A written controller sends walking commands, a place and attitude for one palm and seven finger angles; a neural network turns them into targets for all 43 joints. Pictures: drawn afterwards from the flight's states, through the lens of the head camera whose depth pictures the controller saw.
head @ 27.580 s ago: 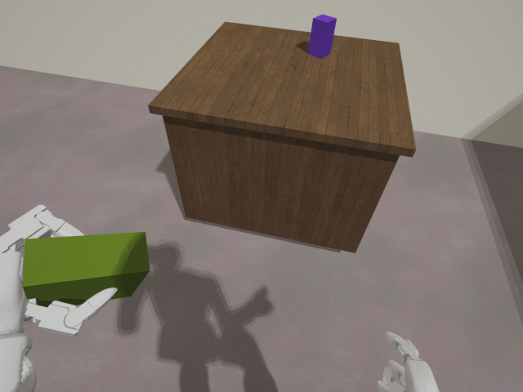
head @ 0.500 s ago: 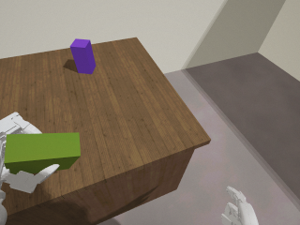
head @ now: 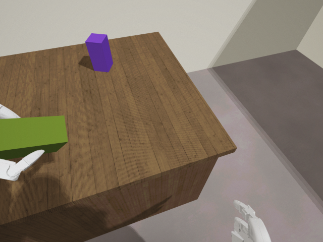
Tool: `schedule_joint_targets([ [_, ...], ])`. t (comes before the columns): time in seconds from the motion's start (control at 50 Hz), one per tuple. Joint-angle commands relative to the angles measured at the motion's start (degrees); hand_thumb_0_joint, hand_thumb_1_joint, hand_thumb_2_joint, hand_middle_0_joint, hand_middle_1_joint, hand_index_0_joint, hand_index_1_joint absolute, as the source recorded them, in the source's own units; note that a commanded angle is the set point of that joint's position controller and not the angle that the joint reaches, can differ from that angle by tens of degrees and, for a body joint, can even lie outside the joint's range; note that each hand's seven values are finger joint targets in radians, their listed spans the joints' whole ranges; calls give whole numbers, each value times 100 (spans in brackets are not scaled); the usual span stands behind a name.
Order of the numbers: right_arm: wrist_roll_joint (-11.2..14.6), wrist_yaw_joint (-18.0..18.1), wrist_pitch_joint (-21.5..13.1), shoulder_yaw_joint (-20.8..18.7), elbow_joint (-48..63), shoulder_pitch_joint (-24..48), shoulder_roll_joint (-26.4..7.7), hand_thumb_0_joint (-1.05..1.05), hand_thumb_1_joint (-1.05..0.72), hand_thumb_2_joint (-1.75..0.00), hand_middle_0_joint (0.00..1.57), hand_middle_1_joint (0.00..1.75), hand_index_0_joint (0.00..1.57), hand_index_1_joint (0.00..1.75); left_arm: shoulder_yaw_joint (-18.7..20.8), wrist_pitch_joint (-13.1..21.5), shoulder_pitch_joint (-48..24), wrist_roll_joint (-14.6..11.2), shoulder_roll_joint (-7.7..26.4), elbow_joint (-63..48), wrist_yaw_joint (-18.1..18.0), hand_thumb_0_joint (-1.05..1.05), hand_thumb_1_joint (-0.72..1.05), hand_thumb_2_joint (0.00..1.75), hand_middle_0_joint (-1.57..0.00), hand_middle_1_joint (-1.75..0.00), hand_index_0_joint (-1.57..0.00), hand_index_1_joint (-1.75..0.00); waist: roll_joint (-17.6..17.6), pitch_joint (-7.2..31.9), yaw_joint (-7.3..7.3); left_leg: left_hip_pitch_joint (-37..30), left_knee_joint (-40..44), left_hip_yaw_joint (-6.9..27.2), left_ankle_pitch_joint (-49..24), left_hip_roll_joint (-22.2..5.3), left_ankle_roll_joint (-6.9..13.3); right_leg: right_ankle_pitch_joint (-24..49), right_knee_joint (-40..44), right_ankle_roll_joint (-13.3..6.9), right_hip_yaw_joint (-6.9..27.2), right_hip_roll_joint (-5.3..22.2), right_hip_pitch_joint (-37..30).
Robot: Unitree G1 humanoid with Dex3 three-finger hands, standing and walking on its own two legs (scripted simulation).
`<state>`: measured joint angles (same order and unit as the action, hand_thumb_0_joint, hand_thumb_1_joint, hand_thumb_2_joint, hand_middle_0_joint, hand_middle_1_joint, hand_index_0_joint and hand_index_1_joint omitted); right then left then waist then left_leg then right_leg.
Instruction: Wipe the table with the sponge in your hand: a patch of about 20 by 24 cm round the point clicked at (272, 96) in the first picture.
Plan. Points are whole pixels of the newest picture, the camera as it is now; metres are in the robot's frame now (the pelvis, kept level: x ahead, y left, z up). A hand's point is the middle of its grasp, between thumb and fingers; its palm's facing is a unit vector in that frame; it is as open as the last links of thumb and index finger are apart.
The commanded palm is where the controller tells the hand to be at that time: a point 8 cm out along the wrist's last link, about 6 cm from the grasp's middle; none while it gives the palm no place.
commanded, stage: come to a stop and stand still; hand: left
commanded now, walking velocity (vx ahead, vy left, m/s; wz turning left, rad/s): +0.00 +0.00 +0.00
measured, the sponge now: (36, 138) +0.25 +0.25 +0.18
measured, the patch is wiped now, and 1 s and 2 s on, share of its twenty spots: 0.00 0.00 0.00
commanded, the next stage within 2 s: look again from close up in 0.94 s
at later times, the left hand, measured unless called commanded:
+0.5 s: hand out of the picture +0.18 +0.32 +0.17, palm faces +0.45 -0.81 -0.38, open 9.2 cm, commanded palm +0.13 +0.34 +0.19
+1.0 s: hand out of the picture +0.16 +0.33 +0.16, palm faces +0.41 -0.84 -0.36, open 9.2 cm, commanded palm +0.10 +0.36 +0.19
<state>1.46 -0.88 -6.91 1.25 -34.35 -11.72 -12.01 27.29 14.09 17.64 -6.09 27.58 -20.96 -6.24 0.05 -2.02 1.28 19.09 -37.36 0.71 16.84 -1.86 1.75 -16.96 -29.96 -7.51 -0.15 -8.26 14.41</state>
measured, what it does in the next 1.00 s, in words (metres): shifts its weight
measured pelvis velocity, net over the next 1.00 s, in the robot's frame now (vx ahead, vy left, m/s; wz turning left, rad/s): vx -0.05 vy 0.07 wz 0.04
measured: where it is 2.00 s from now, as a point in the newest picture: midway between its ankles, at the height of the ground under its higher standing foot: outside the picture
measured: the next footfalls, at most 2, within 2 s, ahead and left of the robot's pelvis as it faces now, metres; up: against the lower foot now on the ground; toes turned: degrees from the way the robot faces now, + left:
none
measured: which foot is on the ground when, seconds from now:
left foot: down 0.00-1.00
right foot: down 0.00-1.00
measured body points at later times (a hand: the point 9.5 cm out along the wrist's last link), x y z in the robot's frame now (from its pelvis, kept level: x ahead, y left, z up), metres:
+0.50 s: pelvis -0.02 +0.05 +0.01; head +0.01 +0.06 +0.46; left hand +0.16 +0.36 +0.19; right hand +0.19 -0.17 -0.06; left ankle -0.01 +0.14 -0.73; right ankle -0.02 -0.04 -0.73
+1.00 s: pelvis -0.05 +0.07 +0.01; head -0.03 +0.08 +0.46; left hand +0.13 +0.37 +0.18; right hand +0.14 -0.15 -0.06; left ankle -0.01 +0.14 -0.73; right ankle -0.02 -0.04 -0.73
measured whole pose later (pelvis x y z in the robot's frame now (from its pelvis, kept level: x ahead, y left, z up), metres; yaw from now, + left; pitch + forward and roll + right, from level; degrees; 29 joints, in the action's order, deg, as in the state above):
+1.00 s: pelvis -0.05 +0.07 +0.01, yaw +2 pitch -1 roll -1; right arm 1.0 1.0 -8.2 1.1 -34.7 -11.7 -12.9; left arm 18.6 11.5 24.0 -3.7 21.0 -23.6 -6.5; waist -0.6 -2.7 1.9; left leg 15.2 -24.4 1.0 8.7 3.9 3.5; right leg -10.0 -23.4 -1.1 -0.1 -2.2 12.9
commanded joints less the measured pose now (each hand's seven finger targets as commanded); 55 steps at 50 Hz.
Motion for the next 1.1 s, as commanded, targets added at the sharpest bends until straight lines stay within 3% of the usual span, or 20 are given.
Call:
schedule_joint_targets([
  [0.0,47,-97,-501,-323,705,347,-927,0,-90,-90,20,30,20,30,121,500,279,-14,760,-1340,-61,0,10,130,-120,-160,-120,-160,117,952,138,-833,1051,123,-1261,-58,145,2808,362,577,1028,1487,-398],
  [0.04,-20,-6,-537,-432,687,366,-964,0,-90,-90,20,30,20,30,216,513,120,68,773,-1439,-137,0,10,130,-120,-160,-120,-160,173,1239,119,-1256,865,248,-2187,-229,202,2998,178,824,657,1279,-252],
  [0.1,-7,30,-520,-450,662,426,-983,0,-90,-90,20,30,20,30,665,458,-82,143,1324,-1798,-292,0,10,130,-120,-160,-120,-160,180,1467,120,-1033,702,182,-2369,-90,113,3539,200,734,738,1394,-731],
  [0.12,-13,41,-513,-461,676,343,-915,0,-90,-90,20,30,20,30,576,465,65,134,1119,-1786,-291,0,10,130,-120,-160,-120,-160,164,1521,120,-958,689,210,-2520,-92,89,3594,193,673,610,1426,-935],
  [0.2,37,19,-570,-449,729,333,-983,0,-90,-90,20,30,20,30,589,445,473,60,1149,-2143,-360,0,10,130,-120,-160,-120,-160,468,1748,135,-1222,730,349,-3090,-132,66,3577,103,602,569,1404,-915],
  [0.22,20,15,-575,-455,751,275,-947,0,-90,-90,20,30,20,30,417,450,581,40,907,-2157,-343,0,10,130,-120,-160,-120,-160,564,1678,135,-1194,734,372,-3213,-154,38,3370,138,601,443,1386,-896],
  [0.32,30,24,-498,-510,689,270,-955,0,-90,-90,20,30,20,30,155,351,802,29,545,-1673,-275,0,10,130,-120,-160,-120,-160,371,1316,92,-1219,1065,526,-2924,-249,-58,2462,296,592,352,1291,-467],
  [0.38,44,65,-415,-500,742,374,-957,0,-90,-90,20,30,20,30,10,252,552,22,442,-1370,-222,0,10,130,-120,-160,-120,-160,90,1024,84,-1008,1298,556,-2126,-249,-105,1846,541,605,392,1261,-318],
  [0.46,45,126,-363,-433,840,505,-926,0,-90,-90,20,30,20,30,-176,181,74,63,423,-1412,-188,0,10,130,-120,-160,-120,-160,172,870,82,-891,1603,664,-1252,-280,-88,1224,637,619,365,1213,-219],
  [0.5,49,153,-357,-408,853,598,-958,0,-90,-90,20,30,20,30,-126,163,-197,92,606,-1636,-198,0,10,130,-120,-160,-120,-160,489,845,64,-819,1751,777,-815,-288,-49,1016,622,607,441,1184,-238],
  [0.52,42,157,-371,-379,880,578,-879,0,-90,-90,20,30,20,30,-255,162,-232,104,423,-1608,-184,0,10,130,-120,-160,-120,-160,477,827,75,-702,1842,826,-606,-318,-61,898,594,625,337,1173,-307],
  [0.58,31,153,-415,-339,936,641,-876,0,-90,-90,20,30,20,30,-199,145,-273,123,496,-1615,-186,0,10,130,-120,-160,-120,-160,387,703,103,-394,1993,937,54,-297,-19,668,702,634,386,1145,-406],
  [0.6,31,163,-404,-356,915,657,-937,0,-90,-90,20,30,20,30,-77,152,-346,134,673,-1723,-196,0,10,130,-120,-160,-120,-160,658,759,82,-356,2041,988,174,-298,-18,641,662,621,437,1138,-485],
  [0.64,28,158,-444,-325,938,639,-849,0,-90,-90,20,30,20,30,-174,166,-260,124,489,-1604,-182,0,10,130,-120,-160,-120,-160,525,727,103,-254,2103,1021,357,-303,-31,602,687,636,374,1138,-526],
  [0.88,13,209,-485,-302,938,626,-849,0,-90,-90,20,30,20,30,-230,149,67,161,334,-1527,-113,0,10,130,-120,-160,-120,-160,142,722,70,-507,1977,837,120,-228,-37,528,1053,609,514,1188,-401],
  [0.92,9,228,-462,-294,920,623,-842,0,-90,-90,20,30,20,30,-282,149,48,185,285,-1599,-106,0,10,130,-120,-160,-120,-160,368,726,45,-564,1985,838,71,-249,-48,557,1038,589,514,1190,-394],
  [0.98,-9,256,-451,-286,968,627,-853,0,-90,-90,20,30,20,30,-191,145,100,231,364,-1687,-105,0,10,130,-120,-160,-120,-160,316,756,53,-574,1989,830,55,-272,-33,609,1034,592,515,1163,-450],
  [1.0,-12,274,-431,-301,949,654,-886,0,-90,-90,20,30,20,30,-38,131,117,235,542,-1752,-114,0,10,130,-120,-160,-120,-160,419,849,51,-633,1974,829,-54,-273,-32,687,1016,584,547,1169,-511],
  [1.02,-24,279,-421,-274,956,617,-834,0,-90,-90,20,30,20,30,-190,150,134,238,338,-1783,-94,0,10,130,-120,-160,-120,-160,480,857,44,-613,1993,819,-130,-290,-46,768,967,588,476,1161,-568],
  [1.08,-23,291,-416,-268,1016,602,-838,0,-90,-90,20,30,20,30,-182,140,225,251,348,-1833,-67,0,10,130,-120,-160,-120,-160,529,835,35,-674,1983,788,-251,-304,-63,836,968,592,482,1154,-547],
])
